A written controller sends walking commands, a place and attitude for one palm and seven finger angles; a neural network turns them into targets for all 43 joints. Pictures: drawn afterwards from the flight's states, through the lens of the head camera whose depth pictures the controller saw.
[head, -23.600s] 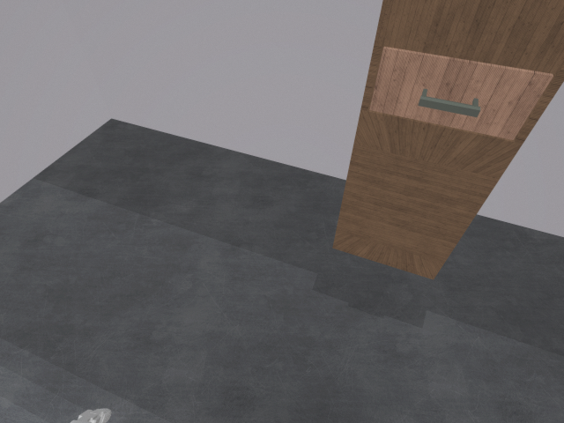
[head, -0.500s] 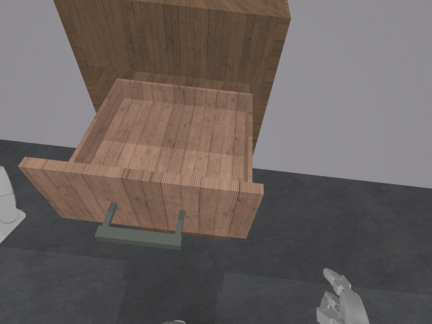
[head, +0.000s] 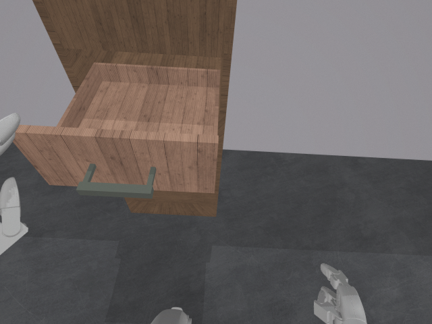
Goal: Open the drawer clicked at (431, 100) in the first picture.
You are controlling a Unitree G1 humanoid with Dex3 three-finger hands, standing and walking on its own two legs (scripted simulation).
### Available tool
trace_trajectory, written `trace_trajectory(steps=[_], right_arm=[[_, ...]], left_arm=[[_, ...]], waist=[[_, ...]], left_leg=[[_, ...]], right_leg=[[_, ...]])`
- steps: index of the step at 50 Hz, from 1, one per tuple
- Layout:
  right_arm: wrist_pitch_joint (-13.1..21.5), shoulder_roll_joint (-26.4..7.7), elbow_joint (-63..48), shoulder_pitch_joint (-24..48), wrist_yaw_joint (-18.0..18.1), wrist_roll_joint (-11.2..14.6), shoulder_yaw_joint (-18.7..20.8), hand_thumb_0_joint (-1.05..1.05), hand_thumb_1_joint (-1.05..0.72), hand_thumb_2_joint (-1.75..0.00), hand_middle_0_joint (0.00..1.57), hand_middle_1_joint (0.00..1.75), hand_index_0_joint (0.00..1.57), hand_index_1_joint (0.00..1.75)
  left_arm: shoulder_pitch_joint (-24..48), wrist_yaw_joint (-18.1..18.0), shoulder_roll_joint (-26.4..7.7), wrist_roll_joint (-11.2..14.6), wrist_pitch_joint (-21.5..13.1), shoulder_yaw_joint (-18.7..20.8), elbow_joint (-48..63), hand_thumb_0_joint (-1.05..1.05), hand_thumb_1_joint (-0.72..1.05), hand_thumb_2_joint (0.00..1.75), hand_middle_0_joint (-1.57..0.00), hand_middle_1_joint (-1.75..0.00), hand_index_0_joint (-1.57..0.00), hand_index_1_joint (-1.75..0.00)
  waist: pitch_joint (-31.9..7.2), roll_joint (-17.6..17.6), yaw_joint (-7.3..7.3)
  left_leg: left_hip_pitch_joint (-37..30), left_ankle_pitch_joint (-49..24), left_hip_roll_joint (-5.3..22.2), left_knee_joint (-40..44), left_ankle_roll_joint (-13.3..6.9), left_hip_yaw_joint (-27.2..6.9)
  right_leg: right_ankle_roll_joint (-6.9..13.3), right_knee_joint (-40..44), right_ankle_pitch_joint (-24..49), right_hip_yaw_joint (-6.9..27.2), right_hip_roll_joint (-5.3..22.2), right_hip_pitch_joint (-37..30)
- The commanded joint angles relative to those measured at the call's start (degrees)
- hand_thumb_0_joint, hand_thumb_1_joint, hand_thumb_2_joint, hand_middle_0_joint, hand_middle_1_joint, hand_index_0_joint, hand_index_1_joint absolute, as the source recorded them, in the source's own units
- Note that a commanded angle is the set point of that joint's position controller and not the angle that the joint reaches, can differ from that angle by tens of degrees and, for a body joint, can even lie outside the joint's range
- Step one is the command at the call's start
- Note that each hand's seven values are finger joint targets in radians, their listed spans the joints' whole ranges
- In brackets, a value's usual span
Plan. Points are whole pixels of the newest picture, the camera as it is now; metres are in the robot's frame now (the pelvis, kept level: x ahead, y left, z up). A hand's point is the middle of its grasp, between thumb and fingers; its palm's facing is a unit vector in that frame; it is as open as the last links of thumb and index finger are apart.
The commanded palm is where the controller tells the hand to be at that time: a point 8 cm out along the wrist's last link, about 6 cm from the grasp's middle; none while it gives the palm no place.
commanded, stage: stop stepping back and stand still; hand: left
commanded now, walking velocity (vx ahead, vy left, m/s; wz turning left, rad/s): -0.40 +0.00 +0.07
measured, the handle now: (119, 180) +0.37 +0.22 +0.02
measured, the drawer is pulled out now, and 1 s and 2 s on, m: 0.28 0.28 0.28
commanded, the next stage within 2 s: let the arm hang, fingers relaxed in 0.88 s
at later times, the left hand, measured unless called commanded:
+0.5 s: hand out of the picture +0.05 +0.27 +0.21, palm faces +0.54 -0.76 -0.35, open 7.4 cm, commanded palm -0.01 +0.30 +0.21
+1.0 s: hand out of the picture +0.04 +0.25 +0.19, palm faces +0.44 -0.79 -0.43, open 7.4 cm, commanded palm none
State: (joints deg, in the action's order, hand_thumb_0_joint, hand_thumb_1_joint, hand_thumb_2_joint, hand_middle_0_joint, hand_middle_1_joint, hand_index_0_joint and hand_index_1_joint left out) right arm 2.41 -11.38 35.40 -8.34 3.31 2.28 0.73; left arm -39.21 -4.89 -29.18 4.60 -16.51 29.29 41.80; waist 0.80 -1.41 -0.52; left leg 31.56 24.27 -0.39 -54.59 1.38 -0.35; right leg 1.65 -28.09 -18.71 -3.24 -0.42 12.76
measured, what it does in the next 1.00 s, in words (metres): walks backwards: left foot, then right foot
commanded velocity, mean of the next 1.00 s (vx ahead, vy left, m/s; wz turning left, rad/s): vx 0.17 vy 0.00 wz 0.00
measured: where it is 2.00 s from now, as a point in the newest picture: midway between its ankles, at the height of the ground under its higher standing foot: outside the picture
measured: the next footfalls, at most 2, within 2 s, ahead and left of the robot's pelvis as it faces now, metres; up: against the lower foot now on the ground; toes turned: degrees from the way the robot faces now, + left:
left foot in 0.12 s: -0.07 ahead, +0.11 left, +0.00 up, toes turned +5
right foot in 0.80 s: -0.06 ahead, -0.12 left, +0.00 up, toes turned +8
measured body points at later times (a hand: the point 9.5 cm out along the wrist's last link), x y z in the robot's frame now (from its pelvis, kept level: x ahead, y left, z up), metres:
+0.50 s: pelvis -0.12 +0.01 -0.01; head -0.14 +0.02 +0.44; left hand +0.01 +0.31 +0.22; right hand +0.05 -0.21 -0.09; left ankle -0.11 +0.11 -0.73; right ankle -0.05 -0.10 -0.73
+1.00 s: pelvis -0.14 +0.00 -0.01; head -0.14 +0.01 +0.44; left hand +0.01 +0.29 +0.21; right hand +0.02 -0.25 -0.09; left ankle -0.10 +0.11 -0.74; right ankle -0.16 -0.11 -0.73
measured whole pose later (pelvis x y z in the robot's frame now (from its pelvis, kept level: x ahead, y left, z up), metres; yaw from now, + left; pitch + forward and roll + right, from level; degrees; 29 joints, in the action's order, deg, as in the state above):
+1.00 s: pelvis -0.14 +0.00 -0.01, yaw +4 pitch +0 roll -2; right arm 5.5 -13.6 37.0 -14.0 2.4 0.6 1.5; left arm -32.1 -8.2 -21.7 1.5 -13.7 22.9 35.0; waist 0.2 0.4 -1.6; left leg 19.5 12.5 1.7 -33.1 -1.7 1.9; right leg 0.7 -33.4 -18.9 -5.9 0.0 13.0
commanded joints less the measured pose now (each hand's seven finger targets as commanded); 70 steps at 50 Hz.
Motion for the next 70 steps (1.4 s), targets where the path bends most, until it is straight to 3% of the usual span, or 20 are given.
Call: trace_trajectory(steps=[1,7,10,15,18,21,24,26,27,29,36,41,48,49,53,58,60,61,66,70], right_arm=[[2.27,-4.16,-10.52,8.28,2.62,-0.24,0.34,0.0,-0.9,-0.9,0.2,0.3,0.2,0.3],[4.26,-8.8,-13.13,3.05,1.04,-0.18,3.45,0.0,-0.9,-0.9,0.2,0.3,0.2,0.3],[5.64,-6.72,-12.43,3.22,0.38,-1.59,2.15,0.0,-0.9,-0.9,0.2,0.3,0.2,0.3],[5.11,-7.95,-11.14,1.91,-0.17,-0.27,2.28,0.0,-0.9,-0.9,0.2,0.3,0.2,0.3],[3.68,-7.93,-9.97,0.77,0.22,-0.69,2.64,0.0,-0.9,-0.9,0.2,0.3,0.2,0.3],[3.51,-6.89,-8.03,0.95,-0.03,-1.29,1.57,0.0,-0.9,-0.9,0.2,0.3,0.2,0.3],[3.91,-7.32,-8.58,1.02,1.13,-1.53,0.88,0.0,-0.9,-0.9,0.2,0.3,0.2,0.3],[5.18,-8.66,-10.17,1.22,0.84,-2.26,1.69,0.0,-0.9,-0.9,0.2,0.3,0.2,0.3],[5.96,-6.22,-9.31,1.44,-0.07,-2.0,1.37,0.0,-0.9,-0.9,0.2,0.3,0.2,0.3],[6.55,-5.53,-8.6,2.55,-1.42,-1.55,1.19,0.0,-0.9,-0.9,0.2,0.3,0.2,0.3],[6.01,-6.71,-7.95,1.1,-0.42,-1.96,1.15,0.0,-0.9,-0.9,0.2,0.3,0.2,0.3],[4.92,-6.58,-6.97,-0.73,-0.67,-0.85,2.42,0.0,-0.9,-0.9,0.2,0.3,0.2,0.3],[5.8,-7.11,-8.69,1.81,0.73,-1.69,1.98,0.0,-0.9,-0.9,0.2,0.3,0.2,0.3],[7.61,-14.37,5.77,-2.78,-4.7,-2.85,4.66,0.0,-0.9,-0.9,0.2,0.3,0.2,0.3],[1.64,-11.08,2.26,-7.37,-2.78,-5.17,3.05,0.0,-0.9,-0.9,0.2,0.3,0.2,0.3],[-1.5,-9.39,6.39,-0.2,-2.47,-4.28,1.46,0.0,-0.9,-0.9,0.2,0.3,0.2,0.3],[-2.99,-5.37,7.31,-1.35,-2.88,-2.72,1.01,0.0,-0.9,-0.9,0.2,0.3,0.2,0.3],[-3.82,-6.0,8.59,-3.35,-3.21,-3.14,1.42,0.0,-0.9,-0.9,0.2,0.3,0.2,0.3],[-3.42,-2.28,17.24,-10.64,-2.03,-3.46,1.32,0.0,-0.9,-0.9,0.2,0.3,0.2,0.3],[-2.46,-3.08,20.67,-9.51,-1.22,-3.21,1.04,0.0,-0.9,-0.9,0.2,0.3,0.2,0.3]], left_arm=[[4.9,-4.29,-4.89,-1.46,0.67,4.47,1.29,0.0,0.9,0.9,-0.2,-0.3,-0.2,-0.3],[2.76,-5.52,-6.56,-1.16,0.09,3.06,16.0,0.0,0.9,0.9,-0.2,-0.3,-0.2,-0.3],[2.8,-5.72,-8.75,-1.56,-0.31,6.5,17.63,0.0,0.9,0.9,-0.2,-0.3,-0.2,-0.3],[4.18,-5.43,-4.56,-1.1,0.82,4.46,5.93,0.0,0.9,0.9,-0.2,-0.3,-0.2,-0.3],[8.99,-4.92,-4.1,-1.41,1.58,2.31,2.89,0.0,0.9,0.9,-0.2,-0.3,-0.2,-0.3],[14.93,-4.96,-3.55,-1.24,2.46,0.27,0.79,0.0,0.9,0.9,-0.2,-0.3,-0.2,-0.3],[16.11,-5.12,-2.0,-2.32,3.03,-2.38,3.18,0.0,0.9,0.9,-0.2,-0.3,-0.2,-0.3],[17.52,-5.6,-4.33,-3.27,1.44,-0.48,12.23,0.0,0.9,0.9,-0.2,-0.3,-0.2,-0.3],[16.89,-5.25,-5.02,-3.36,1.22,0.61,10.6,0.0,0.9,0.9,-0.2,-0.3,-0.2,-0.3],[11.18,-5.15,-5.05,-3.97,1.42,1.5,10.12,0.0,0.9,0.9,-0.2,-0.3,-0.2,-0.3],[9.07,-5.17,-4.02,-2.56,1.46,1.82,7.07,0.0,0.9,0.9,-0.2,-0.3,-0.2,-0.3],[13.52,-4.65,-5.27,-1.24,1.22,2.67,1.71,0.0,0.9,0.9,-0.2,-0.3,-0.2,-0.3],[8.33,-5.2,-3.92,-1.7,-0.21,1.43,10.14,0.0,0.9,0.9,-0.2,-0.3,-0.2,-0.3],[10.04,2.96,13.06,-8.47,10.88,-23.54,-43.54,0.0,0.9,0.9,-0.2,-0.3,-0.2,-0.3],[18.5,3.9,13.57,-6.96,17.3,-24.1,-49.07,0.0,0.9,0.9,-0.2,-0.3,-0.2,-0.3],[18.09,4.48,11.21,-6.14,18.21,-25.1,-72.55,0.0,0.9,0.9,-0.2,-0.3,-0.2,-0.3],[18.6,4.23,4.66,-6.45,17.48,-25.13,-79.25,0.0,0.9,0.9,-0.2,-0.3,-0.2,-0.3],[22.73,4.63,2.9,-6.33,18.14,-25.41,-80.64,0.0,0.9,0.9,-0.2,-0.3,-0.2,-0.3],[26.11,3.44,12.53,-5.59,16.74,-25.99,-89.9,0.0,0.9,0.9,-0.2,-0.3,-0.2,-0.3],[21.06,3.42,13.57,-5.07,17.13,-26.62,-96.51,0.0,0.9,0.9,-0.2,-0.3,-0.2,-0.3]], waist=[[-4.57,-6.57,-1.0],[-13.28,7.54,0.17],[-8.1,17.27,0.56],[-2.5,6.02,-0.73],[0.55,-4.91,-1.77],[-0.31,-10.63,-2.41],[1.51,0.84,-2.75],[-0.21,21.2,-1.9],[0.56,17.3,-2.44],[1.94,10.17,-0.91],[-2.85,15.63,-0.45],[-3.54,-10.79,-1.0],[-0.89,5.67,-0.65],[1.72,12.48,-4.36],[-7.14,-0.87,-2.51],[-4.09,8.27,3.57],[1.08,-5.02,2.13],[1.83,-1.11,0.05],[0.2,0.86,-2.34],[0.63,8.71,1.04]], left_leg=[[-3.02,2.5,1.1,13.44,0.14,0.84],[-25.6,-47.03,11.13,29.71,-5.0,-3.38],[-12.92,-25.76,13.4,35.89,-6.98,-8.97],[-1.75,11.47,6.09,33.6,-4.7,-3.88],[-8.09,4.23,-0.71,11.23,-3.17,1.4],[-13.69,1.26,2.17,3.43,-3.59,-0.39],[-19.57,4.83,2.35,28.12,-5.14,-0.72],[-16.51,10.98,17.24,44.45,-11.96,-24.2],[-10.87,18.84,19.26,47.76,-13.49,-29.57],[-8.1,15.16,17.29,45.22,-13.34,-22.36],[-4.1,10.79,10.52,40.64,-6.71,-5.82],[0.68,0.02,1.19,-0.31,-2.08,0.37],[-20.1,-12.04,5.83,33.26,-5.02,-2.79],[-16.99,-26.8,11.67,25.09,-7.68,-13.26],[-20.48,-40.29,18.06,28.81,-16.58,-23.22],[-5.33,-15.79,8.61,29.97,-8.24,-7.79],[-3.66,2.19,-1.45,18.93,-2.12,-0.95],[-10.8,2.4,-2.47,15.25,-1.57,1.0],[-22.95,-12.57,1.84,24.69,-3.01,-3.17],[-16.38,-9.7,6.95,36.27,-5.06,-10.45]], right_leg=[[4.42,0.41,59.66,6.18,15.81,-7.78],[-2.9,-6.27,19.16,2.92,5.83,-3.12],[-2.27,-9.28,-7.14,1.16,3.21,-1.89],[-0.79,3.75,-10.48,3.03,3.79,-6.45],[5.31,14.93,-24.57,17.37,12.08,9.6],[7.46,16.17,-23.38,16.91,18.36,16.67],[3.03,4.41,-23.94,6.02,8.61,19.09],[-1.65,-29.98,-11.74,-1.39,-3.29,18.25],[-1.65,-41.04,-8.89,3.76,-1.64,18.79],[-1.46,-43.83,-3.52,5.47,1.15,20.29],[-0.43,-3.54,-7.61,-6.38,-1.76,-6.8],[10.17,17.72,-5.34,23.54,20.77,-4.34],[1.36,1.73,0.86,4.16,7.13,2.88],[-2.14,-18.81,4.22,-1.99,5.6,16.93],[-3.06,-36.77,-17.51,7.19,1.9,20.55],[-2.26,-7.64,-1.56,4.63,1.44,-4.92],[2.82,14.1,-14.01,23.49,13.0,1.52],[5.48,18.09,-23.03,25.43,15.64,10.16],[4.41,10.27,-3.56,13.91,7.56,10.45],[1.35,5.56,4.62,7.32,2.55,-0.69]])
